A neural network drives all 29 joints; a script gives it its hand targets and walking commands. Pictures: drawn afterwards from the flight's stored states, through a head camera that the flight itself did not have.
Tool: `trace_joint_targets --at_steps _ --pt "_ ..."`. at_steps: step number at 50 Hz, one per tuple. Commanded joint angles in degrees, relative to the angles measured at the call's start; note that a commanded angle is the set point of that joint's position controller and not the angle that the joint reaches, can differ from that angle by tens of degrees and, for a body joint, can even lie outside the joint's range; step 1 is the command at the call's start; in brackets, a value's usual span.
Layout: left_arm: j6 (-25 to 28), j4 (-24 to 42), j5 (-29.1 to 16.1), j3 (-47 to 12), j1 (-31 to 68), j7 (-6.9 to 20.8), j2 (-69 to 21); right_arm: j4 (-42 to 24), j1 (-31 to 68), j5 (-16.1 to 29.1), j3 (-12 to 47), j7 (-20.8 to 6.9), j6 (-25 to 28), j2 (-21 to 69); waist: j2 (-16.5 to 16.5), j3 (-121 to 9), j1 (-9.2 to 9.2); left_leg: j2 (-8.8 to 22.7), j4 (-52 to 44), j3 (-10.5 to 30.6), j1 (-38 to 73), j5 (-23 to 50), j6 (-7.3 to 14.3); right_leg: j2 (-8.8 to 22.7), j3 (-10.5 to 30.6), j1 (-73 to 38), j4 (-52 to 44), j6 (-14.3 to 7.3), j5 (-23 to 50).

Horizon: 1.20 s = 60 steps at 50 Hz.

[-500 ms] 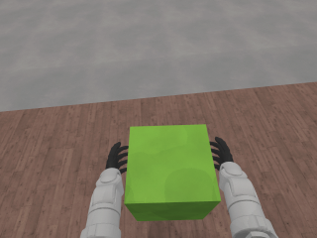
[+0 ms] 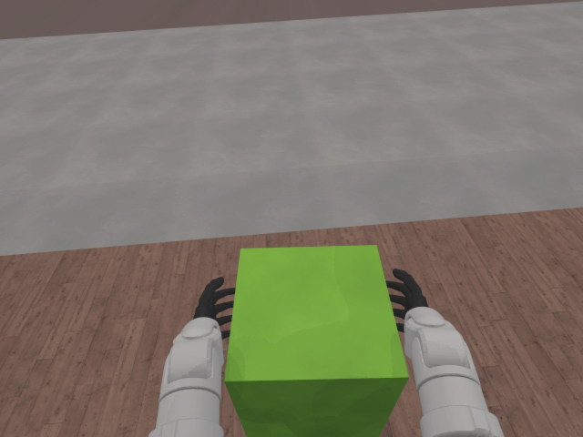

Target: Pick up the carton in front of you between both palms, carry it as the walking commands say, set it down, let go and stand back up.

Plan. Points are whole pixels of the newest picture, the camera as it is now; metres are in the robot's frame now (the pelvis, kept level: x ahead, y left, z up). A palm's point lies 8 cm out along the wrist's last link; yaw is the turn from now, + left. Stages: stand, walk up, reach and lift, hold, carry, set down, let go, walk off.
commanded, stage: reach and lift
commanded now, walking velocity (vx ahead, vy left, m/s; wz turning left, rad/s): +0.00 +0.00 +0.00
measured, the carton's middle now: (310, 346) +0.30 +0.00 -0.05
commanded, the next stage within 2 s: hold in 0.78 s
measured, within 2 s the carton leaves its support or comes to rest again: neither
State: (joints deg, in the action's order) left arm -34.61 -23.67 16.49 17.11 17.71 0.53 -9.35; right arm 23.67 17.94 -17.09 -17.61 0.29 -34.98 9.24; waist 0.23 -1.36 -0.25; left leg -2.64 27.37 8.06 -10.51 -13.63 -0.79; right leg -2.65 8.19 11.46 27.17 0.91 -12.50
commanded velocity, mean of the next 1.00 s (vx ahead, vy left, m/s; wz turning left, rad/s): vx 0.00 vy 0.00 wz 0.00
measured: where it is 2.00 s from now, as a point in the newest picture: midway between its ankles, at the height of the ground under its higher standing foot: outside the picture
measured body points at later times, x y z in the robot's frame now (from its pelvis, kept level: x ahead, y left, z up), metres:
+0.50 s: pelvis +0.01 +0.00 +0.01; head -0.02 +0.00 +0.45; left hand +0.32 +0.15 +0.03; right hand +0.32 -0.15 +0.03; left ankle +0.02 +0.13 -0.74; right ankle +0.03 -0.13 -0.74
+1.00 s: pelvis +0.01 +0.00 +0.01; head -0.04 +0.00 +0.46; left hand +0.31 +0.15 +0.05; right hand +0.31 -0.15 +0.05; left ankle +0.02 +0.13 -0.74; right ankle +0.03 -0.13 -0.74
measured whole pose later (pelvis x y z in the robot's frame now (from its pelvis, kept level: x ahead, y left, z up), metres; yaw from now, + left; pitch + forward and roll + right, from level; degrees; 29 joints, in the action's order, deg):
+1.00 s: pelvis +0.01 +0.00 +0.01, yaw +0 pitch -7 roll +0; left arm -43.1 -13.0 14.8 12.0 14.3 0.4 -8.5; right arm 13.0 14.4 -15.4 -12.5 0.3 -43.3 8.6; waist 0.2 -0.5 -0.2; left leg -2.0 19.9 7.6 -1.9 -11.4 -0.5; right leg -2.0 7.9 2.9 19.9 0.7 -10.4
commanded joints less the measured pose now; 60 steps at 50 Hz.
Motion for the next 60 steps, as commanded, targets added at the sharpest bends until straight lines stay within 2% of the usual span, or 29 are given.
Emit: trace_joint_targets --at_steps 1,6,11,26,38,43,45,50,60 --pt "1.55 -0.49 -12.93 -31.76 33.37 14.26 -55.92 0.66 33.28 13.65 32.52 -15.12 1.69 56.54 -0.09 -12.91 -0.06 -2.26 -5.16 -4.48 1.05 1.59 0.42 -2.43 -4.47 -4.30 -4.39 -0.50 1.13" --pt "1.22 -0.68 -12.77 -31.46 33.37 14.27 -55.59 1.10 33.20 13.58 32.32 -15.14 1.33 56.47 -0.31 -13.71 -0.21 -2.37 -5.68 -4.73 1.78 1.96 0.47 -2.42 -4.46 -5.08 -4.77 -0.19 1.56" --pt "0.58 0.10 -12.59 -31.35 31.67 14.19 -54.80 0.33 31.48 13.43 32.19 -14.96 0.70 55.90 -0.29 -13.86 -0.22 -2.46 -6.46 -4.77 3.40 5.29 0.18 -2.55 -4.55 -6.23 -5.57 -0.03 4.81" --pt "-1.51 6.54 -14.17 -33.87 24.67 13.76 -53.33 -6.51 24.39 15.00 34.81 -14.26 -1.49 54.46 -0.31 -14.01 0.04 -3.09 -7.92 -4.20 7.49 14.39 -0.32 -3.04 -4.23 -10.16 -7.32 0.47 14.02" --pt "-3.19 9.45 -15.09 -35.02 23.45 13.51 -53.04 -9.42 23.32 15.81 35.71 -14.20 -3.04 53.60 -0.12 -12.75 0.02 -3.20 -8.54 -3.98 8.52 15.20 -0.44 -3.24 -4.08 -10.88 -7.96 0.48 14.38" --pt "-4.79 14.53 -17.76 -39.24 23.75 13.20 -53.67 -14.75 23.62 18.14 39.71 -13.95 -4.64 53.80 -0.06 -15.53 0.23 -3.15 -8.91 -3.52 10.99 18.73 -0.68 -3.30 -3.90 -13.04 -8.43 0.58 17.76" --pt "-6.12 14.67 -17.31 -38.48 22.72 12.84 -52.56 -14.84 22.55 17.73 39.06 -13.66 -5.99 52.51 -0.07 -13.48 0.19 -3.09 -9.61 -3.60 10.67 17.44 -0.69 -3.26 -3.86 -12.90 -8.99 0.57 16.40" --pt "-7.60 11.18 -14.97 -34.64 23.27 12.90 -50.77 -11.41 23.37 15.77 35.33 -13.96 -7.35 50.77 0.05 -6.95 0.08 -2.74 -10.83 -4.23 7.99 8.79 -0.40 -3.02 -4.42 -10.32 -10.04 0.14 7.77" --pt "-6.77 10.06 -15.34 -34.85 29.14 13.62 -52.57 -10.53 29.41 16.18 35.82 -14.64 -6.60 52.83 -0.10 -9.88 -0.03 -2.57 -9.83 -4.45 7.62 6.06 -0.12 -2.79 -4.66 -10.43 -9.04 0.13 5.45"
